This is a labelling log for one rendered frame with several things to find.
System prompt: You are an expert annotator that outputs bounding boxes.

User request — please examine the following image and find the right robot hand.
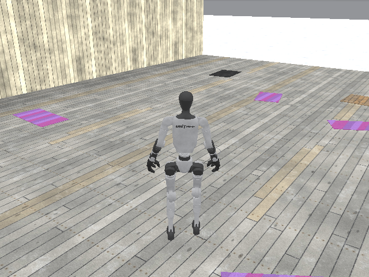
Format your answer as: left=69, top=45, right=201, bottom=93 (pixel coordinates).
left=207, top=159, right=220, bottom=172

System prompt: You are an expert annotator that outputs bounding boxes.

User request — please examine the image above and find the right robot upper arm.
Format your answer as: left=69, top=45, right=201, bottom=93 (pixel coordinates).
left=198, top=117, right=213, bottom=149

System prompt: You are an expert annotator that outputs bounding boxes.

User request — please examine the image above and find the right robot shin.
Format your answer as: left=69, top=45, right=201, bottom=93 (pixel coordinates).
left=193, top=188, right=201, bottom=227

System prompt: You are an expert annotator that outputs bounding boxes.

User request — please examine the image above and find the right robot forearm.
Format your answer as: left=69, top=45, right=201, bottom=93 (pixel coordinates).
left=207, top=140, right=218, bottom=162

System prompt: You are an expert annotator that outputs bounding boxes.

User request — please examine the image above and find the left robot forearm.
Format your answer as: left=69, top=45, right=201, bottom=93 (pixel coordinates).
left=149, top=139, right=161, bottom=162

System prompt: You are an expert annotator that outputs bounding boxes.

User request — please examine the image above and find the left robot hand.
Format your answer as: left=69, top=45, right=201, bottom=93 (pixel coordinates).
left=146, top=159, right=160, bottom=173

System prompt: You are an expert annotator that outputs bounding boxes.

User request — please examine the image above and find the left robot upper arm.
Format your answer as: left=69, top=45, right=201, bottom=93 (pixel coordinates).
left=156, top=116, right=174, bottom=148

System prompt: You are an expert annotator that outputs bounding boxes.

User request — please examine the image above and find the robot left thigh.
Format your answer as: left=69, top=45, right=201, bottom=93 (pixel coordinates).
left=164, top=161, right=176, bottom=203

